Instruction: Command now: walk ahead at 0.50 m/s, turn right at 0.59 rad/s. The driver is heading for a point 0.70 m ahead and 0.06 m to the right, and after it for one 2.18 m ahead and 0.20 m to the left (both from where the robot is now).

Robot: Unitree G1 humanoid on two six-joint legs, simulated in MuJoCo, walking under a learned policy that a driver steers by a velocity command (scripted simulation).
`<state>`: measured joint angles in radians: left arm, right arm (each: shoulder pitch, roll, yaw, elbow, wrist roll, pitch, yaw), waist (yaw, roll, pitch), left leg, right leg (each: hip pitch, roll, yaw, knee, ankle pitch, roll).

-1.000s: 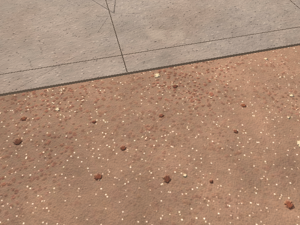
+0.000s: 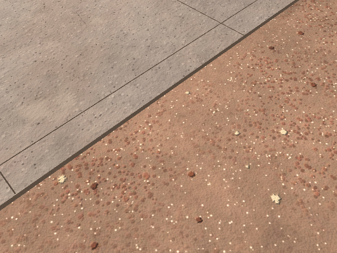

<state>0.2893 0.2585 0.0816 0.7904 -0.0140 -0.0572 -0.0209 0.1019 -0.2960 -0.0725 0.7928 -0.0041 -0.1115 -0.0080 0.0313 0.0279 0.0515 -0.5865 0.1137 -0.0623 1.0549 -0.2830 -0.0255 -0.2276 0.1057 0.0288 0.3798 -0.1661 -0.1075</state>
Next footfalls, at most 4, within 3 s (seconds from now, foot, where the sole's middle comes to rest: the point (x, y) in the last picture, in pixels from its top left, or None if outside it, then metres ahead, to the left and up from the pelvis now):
0.28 left None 0.36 0.14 -0.78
0.80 right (241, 237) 0.52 -0.20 -0.78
1.26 left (203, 176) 0.79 -0.07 -0.78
1.72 right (255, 187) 0.74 -0.29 -0.78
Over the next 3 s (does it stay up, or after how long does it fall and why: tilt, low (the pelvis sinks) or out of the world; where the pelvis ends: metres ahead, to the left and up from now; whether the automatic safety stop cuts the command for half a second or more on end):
stays up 0.70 -0.16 -0.01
